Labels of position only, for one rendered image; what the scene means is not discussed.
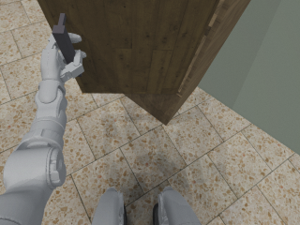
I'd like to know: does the cupboard door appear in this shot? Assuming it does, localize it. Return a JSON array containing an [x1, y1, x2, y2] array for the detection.
[[37, 0, 220, 95]]

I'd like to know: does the right robot thigh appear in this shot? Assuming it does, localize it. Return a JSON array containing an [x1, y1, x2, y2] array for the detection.
[[157, 189, 202, 225]]

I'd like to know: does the left robot upper arm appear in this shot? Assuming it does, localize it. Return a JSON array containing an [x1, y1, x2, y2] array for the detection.
[[0, 146, 67, 225]]

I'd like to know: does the left robot forearm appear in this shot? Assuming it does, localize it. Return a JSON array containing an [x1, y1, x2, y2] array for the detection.
[[3, 80, 68, 189]]

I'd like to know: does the robot left shin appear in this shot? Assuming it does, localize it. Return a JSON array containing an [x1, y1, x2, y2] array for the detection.
[[101, 187, 124, 225]]

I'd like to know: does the handle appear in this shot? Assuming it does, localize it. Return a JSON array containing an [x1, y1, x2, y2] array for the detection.
[[52, 13, 83, 77]]

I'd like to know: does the left robot hand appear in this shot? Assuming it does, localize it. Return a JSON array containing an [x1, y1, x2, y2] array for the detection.
[[40, 33, 87, 86]]

